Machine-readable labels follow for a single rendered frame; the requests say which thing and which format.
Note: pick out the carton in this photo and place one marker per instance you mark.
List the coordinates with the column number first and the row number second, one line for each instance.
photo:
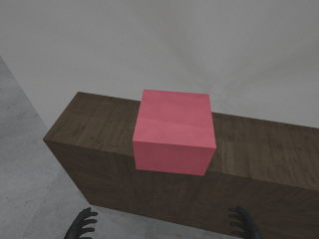
column 174, row 133

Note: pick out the pedestal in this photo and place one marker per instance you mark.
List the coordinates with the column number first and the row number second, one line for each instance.
column 269, row 168

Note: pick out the left robot hand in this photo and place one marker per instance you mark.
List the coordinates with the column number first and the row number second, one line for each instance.
column 76, row 229

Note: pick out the right robot hand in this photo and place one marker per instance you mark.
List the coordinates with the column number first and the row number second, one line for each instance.
column 248, row 225

